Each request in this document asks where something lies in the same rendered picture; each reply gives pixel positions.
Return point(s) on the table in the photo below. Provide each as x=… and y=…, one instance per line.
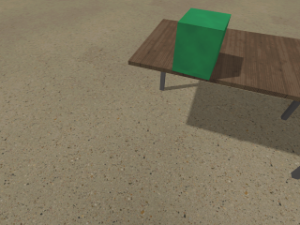
x=256, y=62

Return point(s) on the carton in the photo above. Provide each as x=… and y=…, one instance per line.
x=199, y=36

